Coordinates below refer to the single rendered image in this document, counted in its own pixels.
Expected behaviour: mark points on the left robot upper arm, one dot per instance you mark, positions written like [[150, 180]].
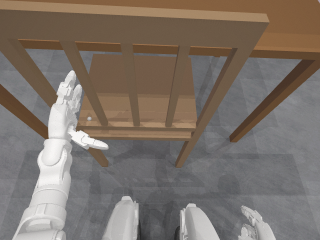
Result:
[[49, 234]]

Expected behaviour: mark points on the robot thigh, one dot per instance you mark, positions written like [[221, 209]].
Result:
[[195, 223], [124, 217]]

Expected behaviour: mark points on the robot right thigh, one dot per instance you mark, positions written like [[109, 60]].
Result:
[[195, 223]]

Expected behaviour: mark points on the robot left forearm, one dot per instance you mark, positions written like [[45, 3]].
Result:
[[46, 210]]

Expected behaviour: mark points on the table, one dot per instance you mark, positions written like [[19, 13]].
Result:
[[293, 32]]

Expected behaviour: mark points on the robot left hand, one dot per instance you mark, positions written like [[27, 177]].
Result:
[[62, 114]]

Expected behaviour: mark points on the robot left thigh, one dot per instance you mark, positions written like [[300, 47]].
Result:
[[124, 217]]

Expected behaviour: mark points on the robot right hand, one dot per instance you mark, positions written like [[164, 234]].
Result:
[[261, 230]]

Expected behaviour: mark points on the chair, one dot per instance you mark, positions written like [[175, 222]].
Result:
[[132, 97]]

